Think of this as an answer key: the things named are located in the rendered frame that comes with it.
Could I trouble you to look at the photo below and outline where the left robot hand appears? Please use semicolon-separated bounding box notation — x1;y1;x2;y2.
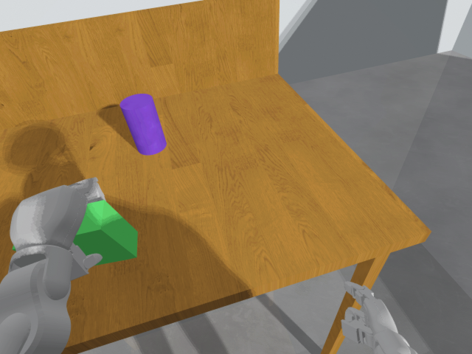
10;177;105;281

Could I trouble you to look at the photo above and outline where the robot right forearm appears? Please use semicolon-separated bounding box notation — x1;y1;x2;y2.
372;330;417;354

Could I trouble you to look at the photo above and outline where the robot left forearm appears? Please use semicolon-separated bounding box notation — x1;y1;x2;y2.
0;245;73;354

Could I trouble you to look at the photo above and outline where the right robot hand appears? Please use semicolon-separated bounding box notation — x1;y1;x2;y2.
341;281;398;349

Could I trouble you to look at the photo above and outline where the sponge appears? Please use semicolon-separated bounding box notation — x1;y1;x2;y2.
12;200;138;266

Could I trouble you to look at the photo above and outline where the table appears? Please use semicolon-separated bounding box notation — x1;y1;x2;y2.
0;0;431;354

